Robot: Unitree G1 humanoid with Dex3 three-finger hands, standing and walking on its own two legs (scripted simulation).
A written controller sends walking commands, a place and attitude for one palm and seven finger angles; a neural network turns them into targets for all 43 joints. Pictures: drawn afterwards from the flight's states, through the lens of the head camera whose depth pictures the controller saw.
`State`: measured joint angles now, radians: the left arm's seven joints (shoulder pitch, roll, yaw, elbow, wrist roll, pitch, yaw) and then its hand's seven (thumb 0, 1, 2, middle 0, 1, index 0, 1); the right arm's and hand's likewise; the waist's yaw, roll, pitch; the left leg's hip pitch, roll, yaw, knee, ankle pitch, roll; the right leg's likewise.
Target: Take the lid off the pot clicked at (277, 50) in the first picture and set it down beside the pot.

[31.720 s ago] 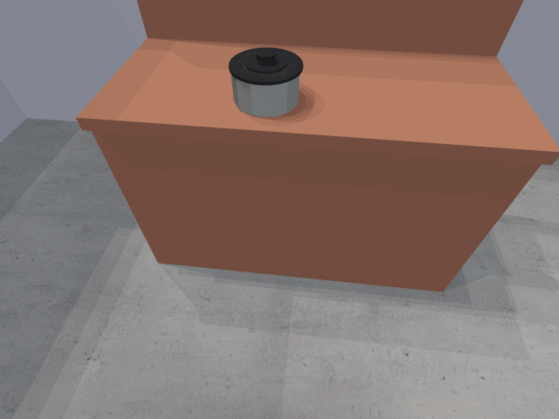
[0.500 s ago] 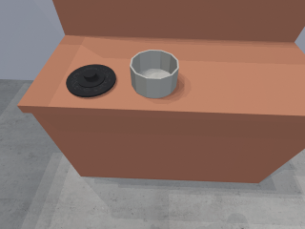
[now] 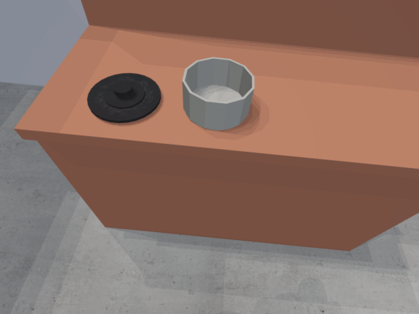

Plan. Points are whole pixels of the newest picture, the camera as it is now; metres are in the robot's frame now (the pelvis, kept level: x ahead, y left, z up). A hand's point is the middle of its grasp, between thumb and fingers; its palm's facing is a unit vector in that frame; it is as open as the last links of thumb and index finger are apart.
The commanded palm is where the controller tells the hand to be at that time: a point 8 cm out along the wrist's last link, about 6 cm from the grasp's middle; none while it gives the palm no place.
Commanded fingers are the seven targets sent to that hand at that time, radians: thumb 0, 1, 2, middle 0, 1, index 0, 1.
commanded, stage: let the arm hang, fingers relaxed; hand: left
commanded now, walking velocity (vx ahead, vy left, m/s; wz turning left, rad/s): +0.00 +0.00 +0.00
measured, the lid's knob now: (123, 88) +0.62 +0.27 +0.02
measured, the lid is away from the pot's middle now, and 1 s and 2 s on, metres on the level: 0.25 0.25 0.25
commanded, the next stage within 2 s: look to check the result in 0.12 s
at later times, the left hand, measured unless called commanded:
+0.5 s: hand out of the picture +0.07 +0.18 -0.17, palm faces +0.06 -0.98 -0.19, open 7.4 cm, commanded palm none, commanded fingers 0.00 0.90 0.90 -0.20 -0.30 -0.20 -0.30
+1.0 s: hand out of the picture +0.01 +0.18 -0.17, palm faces +0.08 -0.98 -0.20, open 7.3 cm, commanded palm none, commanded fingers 0.00 0.90 0.90 -0.20 -0.30 -0.20 -0.30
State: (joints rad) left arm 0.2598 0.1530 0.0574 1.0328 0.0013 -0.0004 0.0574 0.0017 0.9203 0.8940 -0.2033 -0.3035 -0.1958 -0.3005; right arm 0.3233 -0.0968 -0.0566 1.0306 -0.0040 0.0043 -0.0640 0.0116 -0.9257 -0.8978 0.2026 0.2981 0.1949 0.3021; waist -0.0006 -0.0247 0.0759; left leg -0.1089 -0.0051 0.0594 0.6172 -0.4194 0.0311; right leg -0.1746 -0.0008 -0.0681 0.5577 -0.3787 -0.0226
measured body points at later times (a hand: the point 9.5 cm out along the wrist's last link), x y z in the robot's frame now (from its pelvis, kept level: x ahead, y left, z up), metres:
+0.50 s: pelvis +0.02 +0.00 +0.00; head +0.05 +0.01 +0.45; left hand +0.07 +0.23 -0.16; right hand -0.04 -0.19 -0.16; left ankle -0.10 +0.09 -0.73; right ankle -0.04 -0.11 -0.73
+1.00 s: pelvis -0.01 +0.00 +0.01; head +0.01 +0.01 +0.46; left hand +0.01 +0.23 -0.16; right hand -0.04 -0.21 -0.15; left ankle -0.10 +0.09 -0.73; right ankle -0.04 -0.11 -0.73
